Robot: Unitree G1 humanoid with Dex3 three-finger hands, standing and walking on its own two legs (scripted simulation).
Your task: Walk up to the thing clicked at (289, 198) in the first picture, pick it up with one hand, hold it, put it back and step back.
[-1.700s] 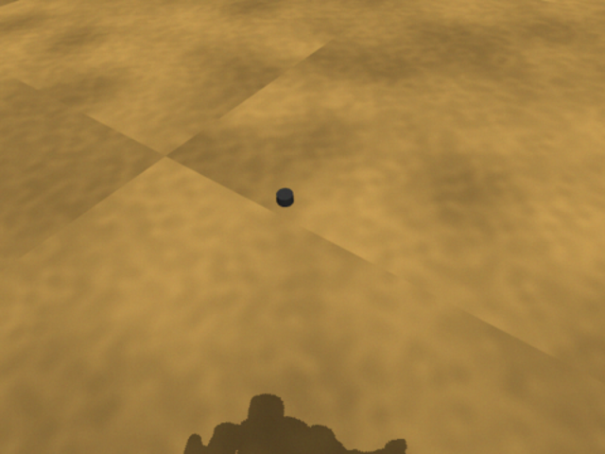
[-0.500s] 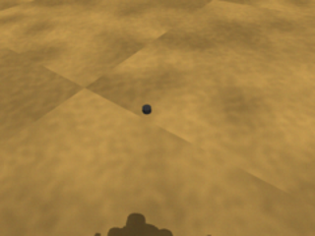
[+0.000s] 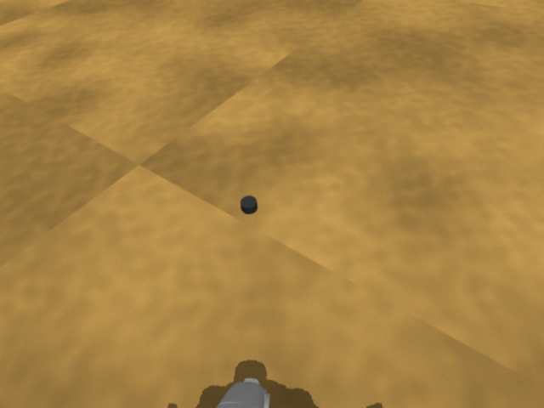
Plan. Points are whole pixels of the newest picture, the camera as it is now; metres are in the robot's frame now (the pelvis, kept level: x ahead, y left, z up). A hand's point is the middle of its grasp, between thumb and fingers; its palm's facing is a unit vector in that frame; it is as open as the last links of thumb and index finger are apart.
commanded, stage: walk up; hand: left
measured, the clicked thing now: (249, 204) +1.11 +0.28 -0.75
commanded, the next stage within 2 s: none
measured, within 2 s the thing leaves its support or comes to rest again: neither
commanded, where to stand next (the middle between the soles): +0.72 +0.04 m, yaw -1 degrees
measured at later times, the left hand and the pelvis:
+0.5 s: hand (153, 308) +0.31 +0.30 -0.14, palm faces -0.08 -0.93 -0.36, open 7.4 cm; pelvis +0.23 +0.03 +0.00, yaw -2 degrees
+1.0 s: hand (178, 251) +0.44 +0.28 -0.14, palm faces +0.01 -0.93 -0.38, open 7.4 cm; pelvis +0.41 +0.01 -0.01, yaw +1 degrees
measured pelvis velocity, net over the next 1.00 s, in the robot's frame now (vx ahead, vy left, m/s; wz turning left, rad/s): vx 0.41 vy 0.01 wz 0.01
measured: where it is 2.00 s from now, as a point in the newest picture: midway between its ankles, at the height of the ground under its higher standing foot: (293, 283)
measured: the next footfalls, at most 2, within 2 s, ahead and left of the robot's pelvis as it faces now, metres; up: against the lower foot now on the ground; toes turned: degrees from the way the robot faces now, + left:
left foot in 0.16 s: +0.25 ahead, +0.15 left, +0.00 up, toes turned +5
right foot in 0.60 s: +0.42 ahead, -0.13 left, +0.00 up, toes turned -6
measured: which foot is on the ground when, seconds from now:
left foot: up 0.00-0.14, down 0.16-0.62, up 0.64-1.00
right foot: down 0.00-0.18, up 0.20-0.58, down 0.60-1.00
